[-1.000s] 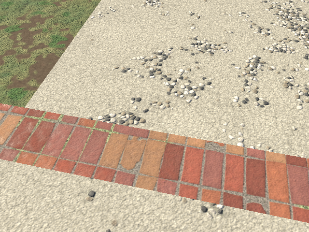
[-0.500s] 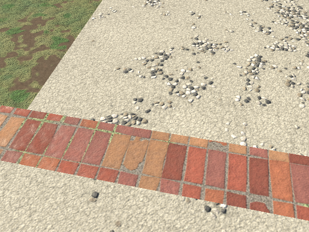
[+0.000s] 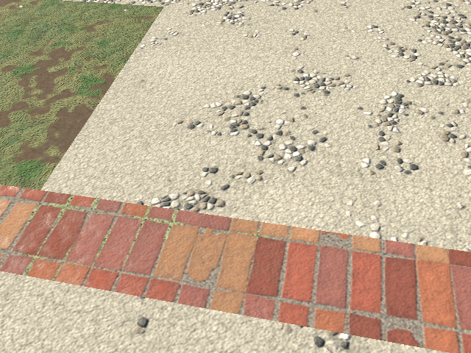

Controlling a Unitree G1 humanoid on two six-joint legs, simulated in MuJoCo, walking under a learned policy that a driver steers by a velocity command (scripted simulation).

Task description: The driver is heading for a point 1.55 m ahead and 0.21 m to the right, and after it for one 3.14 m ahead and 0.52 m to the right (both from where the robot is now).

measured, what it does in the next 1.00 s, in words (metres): walks ahead: left foot, then right foot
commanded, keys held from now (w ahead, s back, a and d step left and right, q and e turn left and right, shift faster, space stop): w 1.00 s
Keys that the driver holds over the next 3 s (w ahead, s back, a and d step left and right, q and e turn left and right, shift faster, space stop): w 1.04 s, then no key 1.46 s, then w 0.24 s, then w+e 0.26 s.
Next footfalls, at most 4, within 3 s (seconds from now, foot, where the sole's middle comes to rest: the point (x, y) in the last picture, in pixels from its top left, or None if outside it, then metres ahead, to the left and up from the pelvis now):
0.40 left None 0.37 0.14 -0.77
0.94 right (293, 302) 0.69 -0.10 -0.77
1.38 left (225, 249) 0.88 0.12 -0.77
1.56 right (296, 281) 0.76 -0.11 -0.77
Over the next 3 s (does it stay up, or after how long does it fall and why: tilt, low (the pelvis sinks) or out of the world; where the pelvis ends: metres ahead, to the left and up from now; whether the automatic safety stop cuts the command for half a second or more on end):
stays up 0.92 0.05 0.01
